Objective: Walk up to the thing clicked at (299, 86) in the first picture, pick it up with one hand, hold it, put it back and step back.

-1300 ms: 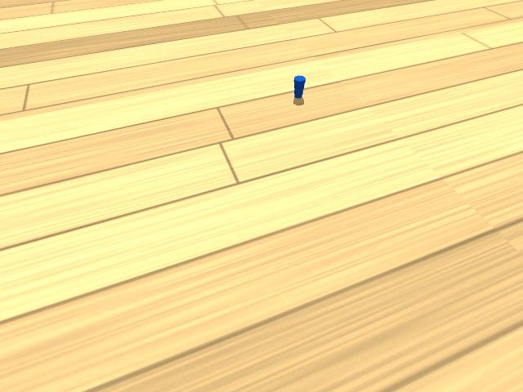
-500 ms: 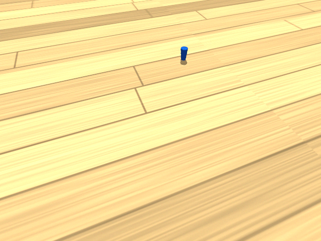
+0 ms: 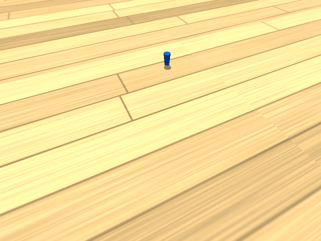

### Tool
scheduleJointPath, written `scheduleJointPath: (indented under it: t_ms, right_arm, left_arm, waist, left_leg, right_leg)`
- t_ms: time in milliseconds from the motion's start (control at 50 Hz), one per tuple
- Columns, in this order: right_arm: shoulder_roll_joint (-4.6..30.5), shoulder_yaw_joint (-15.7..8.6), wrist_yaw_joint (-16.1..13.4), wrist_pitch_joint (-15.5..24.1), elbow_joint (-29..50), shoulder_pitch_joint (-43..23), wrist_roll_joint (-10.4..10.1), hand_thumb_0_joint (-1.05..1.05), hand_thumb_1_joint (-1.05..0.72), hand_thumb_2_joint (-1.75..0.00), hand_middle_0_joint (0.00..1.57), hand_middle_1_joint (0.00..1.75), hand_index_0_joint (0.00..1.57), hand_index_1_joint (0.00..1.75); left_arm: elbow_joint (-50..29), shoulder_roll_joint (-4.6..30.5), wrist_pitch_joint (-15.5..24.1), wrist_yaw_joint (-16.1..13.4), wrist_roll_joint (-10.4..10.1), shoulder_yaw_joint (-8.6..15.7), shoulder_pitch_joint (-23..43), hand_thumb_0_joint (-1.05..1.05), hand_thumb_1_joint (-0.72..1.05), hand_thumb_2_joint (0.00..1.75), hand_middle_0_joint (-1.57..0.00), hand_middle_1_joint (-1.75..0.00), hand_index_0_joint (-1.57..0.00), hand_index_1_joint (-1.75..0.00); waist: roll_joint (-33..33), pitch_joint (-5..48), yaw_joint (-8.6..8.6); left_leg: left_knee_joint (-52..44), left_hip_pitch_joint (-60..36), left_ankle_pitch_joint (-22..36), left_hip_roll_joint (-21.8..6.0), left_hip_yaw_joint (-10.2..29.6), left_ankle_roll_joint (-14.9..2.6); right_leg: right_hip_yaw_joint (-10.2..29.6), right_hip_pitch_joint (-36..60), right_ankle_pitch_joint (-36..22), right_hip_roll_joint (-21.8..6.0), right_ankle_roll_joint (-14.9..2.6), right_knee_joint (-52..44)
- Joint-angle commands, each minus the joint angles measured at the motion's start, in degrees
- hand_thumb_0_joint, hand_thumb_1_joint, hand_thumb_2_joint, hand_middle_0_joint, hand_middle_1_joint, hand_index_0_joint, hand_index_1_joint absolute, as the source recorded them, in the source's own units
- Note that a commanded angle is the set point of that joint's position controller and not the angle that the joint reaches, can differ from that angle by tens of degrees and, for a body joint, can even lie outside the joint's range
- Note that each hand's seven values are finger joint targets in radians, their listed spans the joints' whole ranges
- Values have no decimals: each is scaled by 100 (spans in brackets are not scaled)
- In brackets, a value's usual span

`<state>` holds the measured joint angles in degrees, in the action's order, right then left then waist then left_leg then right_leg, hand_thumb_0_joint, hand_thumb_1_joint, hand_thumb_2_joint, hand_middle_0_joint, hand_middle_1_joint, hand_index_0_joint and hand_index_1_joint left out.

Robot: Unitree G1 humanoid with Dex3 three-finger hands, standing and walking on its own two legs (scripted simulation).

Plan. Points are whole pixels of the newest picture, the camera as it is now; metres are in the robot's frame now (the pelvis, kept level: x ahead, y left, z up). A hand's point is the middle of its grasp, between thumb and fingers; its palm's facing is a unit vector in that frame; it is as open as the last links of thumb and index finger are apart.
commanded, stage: walk up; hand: left
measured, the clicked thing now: (166, 58) +2.05 -0.07 -0.71
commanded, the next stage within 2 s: none
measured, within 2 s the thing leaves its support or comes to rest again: neither
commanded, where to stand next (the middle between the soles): +1.70 -0.23 m, yaw -9 degrees
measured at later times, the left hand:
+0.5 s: hand (99, 207) +0.25 +0.20 -0.15, palm faces -0.06 -0.94 -0.34, open 7.4 cm
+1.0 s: hand (130, 99) +0.72 +0.15 -0.13, palm faces -0.24 -0.88 -0.40, open 7.4 cm
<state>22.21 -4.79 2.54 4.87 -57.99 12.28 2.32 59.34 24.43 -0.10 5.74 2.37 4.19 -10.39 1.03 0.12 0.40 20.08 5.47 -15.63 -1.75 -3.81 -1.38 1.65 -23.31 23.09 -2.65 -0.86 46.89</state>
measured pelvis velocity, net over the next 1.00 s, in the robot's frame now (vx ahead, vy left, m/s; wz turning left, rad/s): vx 0.53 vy -0.11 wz -0.15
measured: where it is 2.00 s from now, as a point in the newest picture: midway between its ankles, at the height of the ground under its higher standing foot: (183, 131)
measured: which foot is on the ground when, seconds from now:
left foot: down 0.00-0.16, up 0.18-0.56, down 0.58-1.00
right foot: up 0.00-0.12, down 0.14-0.60, up 0.62-0.98, down 1.00-1.00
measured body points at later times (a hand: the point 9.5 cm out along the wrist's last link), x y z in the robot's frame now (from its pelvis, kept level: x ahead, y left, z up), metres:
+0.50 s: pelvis +0.22 -0.08 -0.01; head +0.22 -0.07 +0.44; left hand +0.26 +0.25 -0.13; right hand +0.32 -0.41 -0.10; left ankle +0.40 +0.07 -0.71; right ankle +0.13 -0.20 -0.74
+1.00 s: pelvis +0.53 -0.11 -0.02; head +0.54 -0.13 +0.43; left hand +0.73 +0.19 -0.10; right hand +0.47 -0.44 -0.14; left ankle +0.42 +0.06 -0.74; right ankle +0.65 -0.25 -0.74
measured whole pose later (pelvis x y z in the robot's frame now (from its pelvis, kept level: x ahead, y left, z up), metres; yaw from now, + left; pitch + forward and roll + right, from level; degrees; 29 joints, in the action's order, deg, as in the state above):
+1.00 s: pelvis +0.53 -0.11 -0.02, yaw -9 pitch -1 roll +2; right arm 25.0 -4.1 3.5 4.8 -53.5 22.8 0.4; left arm 51.8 26.4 3.2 6.4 0.7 3.7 -7.8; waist 0.3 -2.2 3.7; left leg 26.0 -1.7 -25.4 -4.3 -8.9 2.6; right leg -3.0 -27.2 5.3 -5.3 -2.0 32.5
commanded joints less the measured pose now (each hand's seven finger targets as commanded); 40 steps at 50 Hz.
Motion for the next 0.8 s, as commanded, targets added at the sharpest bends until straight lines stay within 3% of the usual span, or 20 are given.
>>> scheduleJointPath:
  t_ms: [0, 60, 80, 120, 140, 160, 180, 220, 280, 380, 460, 500, 540, 560, 580, 600, 620, 660, 720, 780]
  right_arm:
    - [1849, -458, -26, 138, 664, -738, 71, 0, -90, -90, 20, 30, 20, 30]
    - [1845, -427, 30, 98, 683, -858, 69, 0, -90, -90, 20, 30, 20, 30]
    - [1815, -415, 26, 65, 701, -996, 57, 0, -90, -90, 20, 30, 20, 30]
    - [1340, -218, 37, 8, 707, -707, 78, 0, -90, -90, 20, 30, 20, 30]
    - [799, -8, 65, 30, 998, -824, -46, 0, -90, -90, 20, 30, 20, 30]
    - [1320, -132, 38, 17, 1066, -963, -79, 0, -90, -90, 20, 30, 20, 30]
    - [1666, -202, 55, 19, 963, -1065, -107, 0, -90, -90, 20, 30, 20, 30]
    - [1645, -201, 127, 0, 701, -608, -163, 0, -90, -90, 20, 30, 20, 30]
    - [1599, -258, 259, -74, 562, -78, -134, 0, -90, -90, 20, 30, 20, 30]
    - [1449, -287, 366, -111, 952, -667, -84, 0, -90, -90, 20, 30, 20, 30]
    - [1267, -278, 361, -37, 1122, -1113, -98, 0, -90, -90, 20, 30, 20, 30]
    - [1278, -319, 338, -2, 1050, -712, -113, 0, -90, -90, 20, 30, 20, 30]
    - [1574, -477, 214, 67, 653, 580, -48, 0, -90, -90, 20, 30, 20, 30]
    - [1999, -656, 112, 112, 496, 1514, 85, 0, -90, -90, 20, 30, 20, 30]
    - [2372, -707, 45, 154, 683, 1527, 3, 0, -90, -90, 20, 30, 20, 30]
    - [2473, -773, 59, 142, 810, 1068, -219, 0, -90, -90, 20, 30, 20, 30]
    - [2167, -663, 40, 140, 938, 638, -254, 0, -90, -90, 20, 30, 20, 30]
    - [1724, -438, 2, 166, 1068, 278, -244, 0, -90, -90, 20, 30, 20, 30]
    - [1636, -332, 24, 240, 1119, 171, -229, 0, -90, -90, 20, 30, 20, 30]
    - [1771, -347, 48, 295, 1178, 187, -212, 0, -90, -90, 20, 30, 20, 30]
  left_arm:
    - [-793, 1131, 254, 166, -70, 282, 634, 0, 90, 90, -20, -30, -20, -30]
    - [-672, 1138, 265, 159, -61, 353, 191, 0, 90, 90, -20, -30, -20, -30]
    - [-538, 1121, 276, 118, -56, 383, -226, 0, 90, 90, -20, -30, -20, -30]
    - [-183, 1548, 388, -61, -11, 584, -1450, 0, 90, 90, -20, -30, -20, -30]
    - [-252, 2132, 438, -190, 18, 724, -2008, 0, 90, 90, -20, -30, -20, -30]
    - [-531, 2344, 454, -181, -102, 641, -1412, 0, 90, 90, -20, -30, -20, -30]
    - [-774, 2367, 467, -191, -195, 644, -733, 0, 90, 90, -20, -30, -20, -30]
    - [-937, 1967, 528, -250, -205, 527, -95, 0, 90, 90, -20, -30, -20, -30]
    - [-977, 1650, 603, -252, -244, 398, -30, 0, 90, 90, -20, -30, -20, -30]
    - [-1152, 1741, 678, -249, -209, 420, -127, 0, 90, 90, -20, -30, -20, -30]
    - [-1090, 1719, 651, -233, -198, 361, -423, 0, 90, 90, -20, -30, -20, -30]
    - [-1133, 1775, 622, -242, -162, 342, -222, 0, 90, 90, -20, -30, -20, -30]
    - [-1123, 1470, 595, -271, -169, 235, -478, 0, 90, 90, -20, -30, -20, -30]
    - [-1162, 1035, 570, -315, -195, 80, -854, 0, 90, 90, -20, -30, -20, -30]
    - [-1247, 850, 587, -351, -309, 17, -925, 0, 90, 90, -20, -30, -20, -30]
    - [-1197, 1387, 608, -426, -254, 79, -734, 0, 90, 90, -20, -30, -20, -30]
    - [-1148, 1550, 630, -411, -288, 53, -509, 0, 90, 90, -20, -30, -20, -30]
    - [-950, 1398, 630, -317, -340, 99, -652, 0, 90, 90, -20, -30, -20, -30]
    - [-925, 1235, 495, -145, -251, 121, -584, 0, 90, 90, -20, -30, -20, -30]
    - [-1121, 1124, 451, -16, -203, 115, -44, 0, 90, 90, -20, -30, -20, -30]
  waist:
    - [-1068, -246, -64]
    - [-878, -224, -296]
    - [-662, -165, -544]
    - [1090, 400, -1093]
    - [2589, 228, -1336]
    - [1573, 9, -971]
    - [721, -496, -701]
    - [490, -626, -241]
    - [843, -715, -55]
    - [494, -615, -181]
    - [246, -558, -394]
    - [295, -414, -119]
    - [-679, 360, 441]
    - [-1741, 901, 797]
    - [-2077, 905, 714]
    - [-1335, 932, 573]
    - [-624, 514, 425]
    - [-767, 52, 160]
    - [-828, -265, 14]
    - [-843, -485, 49]
  left_leg:
    - [-1336, 48, -2042, -1489, 1046, -875]
    - [-743, 895, -1929, -1259, 373, -715]
    - [-275, 1286, -2122, -1187, 146, -647]
    - [2802, 2581, -1255, -359, -537, -387]
    - [4580, 4067, -1969, 285, -355, -71]
    - [4963, 3981, -1480, -3, 454, 26]
    - [5095, 3946, -990, -436, 730, 24]
    - [4519, 3460, -298, -752, 732, 11]
    - [3719, 2817, 200, -744, 564, 112]
    - [2264, 2718, 623, -751, 393, 309]
    - [1483, 1846, 1165, -589, 29, 233]
    - [1257, 1129, 947, -466, -75, 140]
    - [827, -732, 100, 22, -361, -99]
    - [462, -1944, -1244, -879, 1028, -467]
    - [-705, -2323, -2147, -2330, 4037, -857]
    - [-960, -1771, -2246, -2618, 4493, -1397]
    - [-740, -1236, -1867, -2307, 3245, -1228]
    - [-660, -381, -754, -1709, 1792, -912]
    - [-957, 435, -208, -1502, 904, -969]
    - [-1224, 396, -416, -1635, 711, -1189]
  right_leg:
    - [-56, -571, -201, -436, 108, -444]
    - [-567, 814, -766, -234, 91, -1066]
    - [-792, 1460, -1140, -138, 59, -1287]
    - [-644, 3430, -185, 223, -109, -1718]
    - [2138, 3559, 2059, -1161, -563, -3115]
    - [4226, 2599, 3236, -2149, -1209, -4340]
    - [4044, 2054, 3327, -2209, -1364, -4395]
    - [2645, 1541, 2251, -1662, -1058, -4050]
    - [1393, 933, 1498, -1138, -893, -4055]
    - [798, 1024, 959, -1072, -1014, -3922]
    - [421, 924, 236, -990, -980, -3742]
    - [414, 872, -422, -1086, -969, -3276]
    - [-284, 668, -2252, -459, -671, -824]
    - [-446, -521, -1571, -72, -387, 1232]
    - [-39, -1969, 616, 819, -220, 2236]
    - [684, -1890, 436, 366, -336, 2703]
    - [770, -1894, -57, 25, -287, 2626]
    - [547, -1478, -516, -310, -170, 1892]
    - [212, -975, -741, -420, 75, 1056]
    - [-36, -1136, -1002, -595, 158, 99]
